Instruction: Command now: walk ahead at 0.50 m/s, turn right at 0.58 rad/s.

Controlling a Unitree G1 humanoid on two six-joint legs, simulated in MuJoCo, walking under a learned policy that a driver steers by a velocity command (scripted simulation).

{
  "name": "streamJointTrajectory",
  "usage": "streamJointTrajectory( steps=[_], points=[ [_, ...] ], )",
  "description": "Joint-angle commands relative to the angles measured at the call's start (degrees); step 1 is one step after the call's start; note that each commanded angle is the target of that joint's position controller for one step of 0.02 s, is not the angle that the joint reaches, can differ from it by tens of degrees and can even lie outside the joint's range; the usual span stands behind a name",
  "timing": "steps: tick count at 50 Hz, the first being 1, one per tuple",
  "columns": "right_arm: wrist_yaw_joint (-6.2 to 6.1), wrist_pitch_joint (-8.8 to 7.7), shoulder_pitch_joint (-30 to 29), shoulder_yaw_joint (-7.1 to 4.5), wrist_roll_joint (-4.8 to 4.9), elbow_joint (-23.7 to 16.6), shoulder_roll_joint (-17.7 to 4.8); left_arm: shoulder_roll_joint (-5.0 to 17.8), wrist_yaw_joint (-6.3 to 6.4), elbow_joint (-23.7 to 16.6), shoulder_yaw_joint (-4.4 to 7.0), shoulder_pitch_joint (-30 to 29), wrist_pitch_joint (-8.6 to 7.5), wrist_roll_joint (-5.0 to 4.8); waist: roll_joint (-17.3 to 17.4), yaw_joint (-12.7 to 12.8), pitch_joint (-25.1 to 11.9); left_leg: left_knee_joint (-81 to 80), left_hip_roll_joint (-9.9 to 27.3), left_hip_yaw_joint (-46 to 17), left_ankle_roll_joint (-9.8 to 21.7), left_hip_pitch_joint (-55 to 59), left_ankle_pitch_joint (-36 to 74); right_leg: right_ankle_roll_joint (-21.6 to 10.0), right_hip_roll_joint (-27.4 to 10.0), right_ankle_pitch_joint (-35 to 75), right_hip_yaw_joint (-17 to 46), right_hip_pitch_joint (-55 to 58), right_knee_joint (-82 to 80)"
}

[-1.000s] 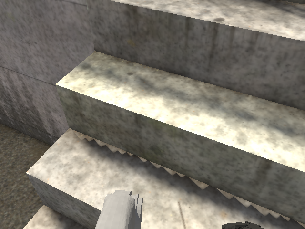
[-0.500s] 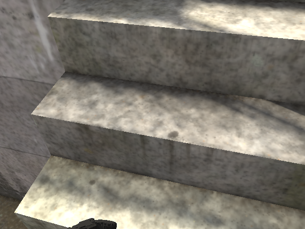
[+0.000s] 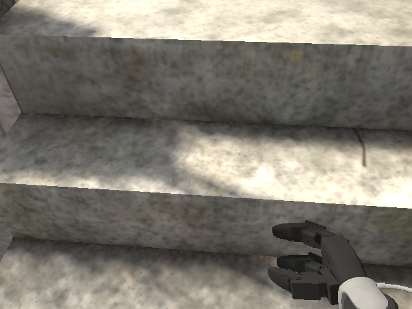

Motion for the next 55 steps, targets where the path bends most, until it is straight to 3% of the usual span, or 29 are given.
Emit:
streamJointTrajectory(
  steps=[1, 2, 3, 4, 5, 6, 7, 8, 9, 13, 15, 20, 23, 27, 28, 29, 30, 31, 34, 35, 36, 39, 43, 46, 48, 50, 52, 54, 55],
  points=[
    [-0.02, 0.12, 10.12, -5.05, 0.32, -0.53, -11.77, 17.62, -2.44, -5.77, 4.87, -6.76, -3.69, -1.7, -5.37, -13.27, -10.58, -28.77, -7.04, -3.62, 1.22, 48.14, 3.62, -11.11, -11.92, 121.48, 5.09, -7.1, 11.28],
    [-0.03, 0.11, 25.12, -5.27, -0.06, 5.05, -12.68, 9.67, -4.23, -4.61, 2.74, 0.66, -2.9, 3.32, 9.63, -12.27, -26.85, -40.21, 2.45, -26.51, 11.5, 72.88, 13.75, -11.55, -7.27, 101.36, 6.54, -18.17, 28.53],
    [-0.25, 0.8, 32.88, -6.06, -2.15, 9.73, -14.68, 2.75, -5.65, -1.22, 1.47, 2.66, -0.91, 5.08, 24.05, -14.3, -19.13, -63.83, 14.72, -54.9, 18.62, 77.07, -10.52, -8.21, 4.57, 29.52, 4.46, -36.93, 51.09],
    [-0.39, -0.27, 28.95, -6.65, -2.59, 9.52, -15.97, 8.16, -5.57, 1.15, 3.33, -3.06, 0.16, 0.56, 16.93, -16.3, -1.65, -70.78, 16.68, -62.51, 14.79, 59.06, -41.94, -7.02, 3.2, 27.0, 4.67, -48.95, 86.18],
    [-3.89, -2.79, 24.55, -8.46, 2.55, 15.69, -11.49, 11.35, 3.18, -17.38, 5.87, -18.89, -3.45, 1.83, 6.19, -8.46, -2.42, -61.24, 17.44, -51.85, 10.65, 57.03, -44.88, -4.52, 2.39, 23.76, -7.2, -43.1, 90.57],
    [-5.35, -4.57, 22.95, -6.76, 1.67, 19.71, -6.51, 4.53, 5.86, -21.31, 3.53, -23.74, -3.36, 1.82, 0.9, -4.97, 6.25, -59.5, 16.95, -40.14, 6.51, 49.97, -36.71, -4.59, 1.46, 20.28, -6.22, -48.51, 93.07],
    [-6.13, -6.12, 22.79, -5.98, -0.69, 23.39, -1.48, 0.26, 6.93, -23.62, 2.06, -24.17, -2.02, 0.51, -1.05, -1.13, 12.68, -59.56, 14.91, -30.49, 2.22, 44.19, -29.96, -5.18, 1.61, 18.18, -4.93, -50.36, 95.48],
    [-2.5, -6.06, 12.43, -2.34, -2.87, 18.42, 3.97, 1.88, 1.76, -13.68, 1.09, -20.44, 2.66, -3.26, -0.46, -3.26, 11.39, -62.95, 13.01, -22.93, 3.01, 44.12, -11.13, -11.03, -0.85, 21.65, 2.41, -56.25, 92.25],
    [-1.69, -6.69, 13.75, -2.79, -2.15, 19.12, 4.68, 1.84, 0.28, -14.96, 1.59, -18.71, 3.77, -3.66, -0.03, -1.18, 12.19, -65.45, 9.25, -15.6, 2.57, 45.25, -1.82, -13.3, 0.24, 18.04, 1.55, -58.91, 91.13],
    [0.26, -5.91, 22.13, -5.06, -3.74, 22.62, -2.99, 2.47, 0.04, -18.85, -0.18, -26.32, 3.83, -2.23, 4.5, -3.01, 5.84, -76.13, 12.62, -10.36, 6.99, 54.35, 4.38, -13.54, -0.25, 8.43, -7.9, -68.36, 107.72],
    [0.82, -5.7, 30.58, -3.84, -6.88, 26.99, -1.61, 0.36, 0.76, -20.78, -1.89, -30.15, 4.46, -2.49, 2.73, -3.26, 9.73, -77.38, 15.15, -12.28, 6.43, 61.63, -0.03, -16.53, -1.14, 11.89, -4.53, -85.1, 116.39],
    [2.39, -8.39, 34.6, -1.94, -6.85, 27.13, -1.1, 7.05, 3.27, -28.95, -1.85, -46.92, 7.44, -1.5, 4.53, -2.96, 5.36, -84.26, 11.49, -0.65, 3.45, 54.95, 8.88, -13.52, -9.85, 18.76, -16.51, -74.9, 92.58],
    [5.59, -7.32, 41.2, -3.22, -2.48, 29.25, -7.44, 5.24, 2.25, -34.41, -4.54, -59.62, 11.89, -0.56, 11.0, -3.65, 3.6, -94.73, 14.56, -0.32, 9.5, 45.59, 37.03, -11.23, -7.9, -0.66, -24.88, -48.65, 69.33],
    [6.07, -10.84, 40.79, -6.04, 0.06, 29.56, -17.26, 9.41, 1.73, -29.17, -2.06, -39.77, 9.65, -0.46, 18.44, 3.22, -6.09, -70.33, 17.12, 1.76, 10.31, 80.01, 117.87, -7.88, 3.1, -7.03, -26.79, -34.48, 42.61],
    [7.0, -11.13, 46.04, -5.37, -4.72, 30.26, -12.98, 11.01, 2.19, -24.22, -1.98, -25.48, 9.58, -0.38, 7.49, 4.13, -19.46, -52.67, 13.79, -3.29, 6.94, 62.14, 105.14, -14.26, -4.13, 20.41, -10.48, -7.07, 42.62],
    [0.67, -13.02, 43.91, -7.44, 5.76, 24.24, -10.38, 12.74, 7.56, -19.85, 1.56, -9.46, 6.04, 2.03, 0.47, 6.83, -19.21, -33.59, 5.12, -0.34, 2.37, 53.78, 71.91, -12.86, -12.53, -16.87, 11.64, 3.58, 27.38],
    [-0.88, -12.54, 35.47, -8.54, 4.77, 21.82, -9.52, 17.07, 9.46, -16.38, 3.63, -11.49, 5.86, 0.45, -8.3, 6.45, -12.71, -6.42, -3.14, -4.61, 0.96, 37.81, 25.38, -16.17, -18.68, -36.99, 34.51, -0.67, 3.29],
    [-1.27, -11.57, 28.26, -8.69, 0.11, 15.02, -5.56, 18.76, 9.05, -16.79, 4.54, -19.56, 4.56, -1.19, -6.49, 3.25, -6.01, 18.79, -3.0, -13.42, -0.61, 30.25, 18.79, -11.86, -20.41, -37.53, 33.08, -7.02, -2.51],
    [-3.13, -9.29, 24.21, -5.98, -1.83, 4.74, 4.62, 6.0, 9.02, -10.14, 2.56, -27.19, 0.49, -0.66, -3.88, -7.91, 11.36, 30.29, -3.41, -15.76, 2.53, 14.64, 26.79, -3.49, -17.09, -24.73, 6.32, -20.61, 7.9],
    [-2.78, -9.14, 27.48, -5.74, -1.45, 4.65, 4.44, 2.81, 8.8, -8.81, 1.96, -25.96, 0.05, -0.2, -1.29, -9.35, 12.86, 32.68, -4.26, -14.99, 2.41, 13.2, 23.94, -2.47, -16.36, -16.15, 0.15, -19.69, 6.28],
    [1.53, -5.95, 25.15, -4.76, 2.81, 10.7, 0.71, 4.05, 3.68, -11.91, 1.07, -25.69, 0.81, 1.88, 0.79, -5.46, 11.59, 31.58, -1.95, -19.61, 8.3, 6.03, 22.9, -5.8, -18.52, 10.33, -1.39, -17.23, 2.33],
    [2.86, -5.5, 25.21, -4.44, 1.63, 9.87, -0.91, 5.33, 2.64, -10.9, 1.44, -25.68, 1.43, 1.32, -1.56, -7.15, 7.42, 45.64, -4.02, -15.44, 9.17, -3.32, 4.86, -12.39, -20.49, 23.37, -8.08, -7.35, -4.29],
    [1.77, -4.5, 14.54, -2.06, 2.65, 5.14, -0.88, 5.34, 3.42, -5.97, 0.26, -21.83, 0.46, 5.88, 5.36, -8.97, 7.28, 41.53, -0.23, -13.1, 11.54, -13.25, 10.03, -5.91, -15.68, 16.82, -23.47, -3.02, -9.79],
    [0.24, -0.49, 0.16, -1.69, 1.41, -2.27, -4.81, 9.98, 2.57, -6.69, 1.05, -15.21, -0.72, 5.54, 0.07, -6.29, 1.93, 15.17, 5.35, -3.13, 6.59, -1.77, 12.81, -4.96, -13.78, 18.57, -29.18, -4.96, -17.36],
    [2.87, 2.76, 0.2, -0.07, 0.04, -0.69, -2.35, 13.14, 0.25, -8.72, 1.39, -15.89, 0.1, 3.42, -3.66, -6.4, 4.58, 8.16, 2.38, 4.78, 5.17, 11.48, -2.07, -10.63, -19.13, 32.83, -30.54, -9.23, -23.5],
    [3.14, 2.04, 9.86, -0.86, 0.09, 1.46, -4.55, 21.59, 0.17, -8.78, 3.58, -15.72, -1.88, 1.66, -5.85, -11.59, -0.6, -4.44, -2.46, 4.26, 4.06, 14.71, 3.27, -11.85, -22.76, 92.69, -32.01, 9.68, -12.75],
    [1.55, 0.7, 12.45, -1.36, 0.02, 2.56, -7.26, 20.96, 0.14, -9.59, 4.34, -13.8, -2.81, 0.22, -7.06, -10.58, -5.51, -23.16, -6.47, 2.07, 4.94, 19.17, 3.06, -10.89, -21.65, 106.94, -30.53, 23.45, -2.51],
    [-1.17, 1.92, 24.72, -3.28, -0.4, 5.03, -13.66, 19.28, -0.87, -13.57, 5.08, -16.74, -0.66, 3.47, 4.0, -13.14, -17.65, -38.9, -2.14, -24.63, 11.69, 51.15, 19.31, -5.65, -12.7, 72.57, -24.38, -1.98, 19.37],
    [-1.61, 1.3, 31.5, -4.85, -3.13, 5.61, -18.68, 15.41, -1.98, -17.15, 5.55, -23.57, 1.22, 2.42, 18.36, -15.7, -16.84, -63.64, 5.41, -50.47, 15.86, 57.69, 6.89, -0.18, -1.56, 18.43, -17.81, -22.33, 47.69]
  ],
)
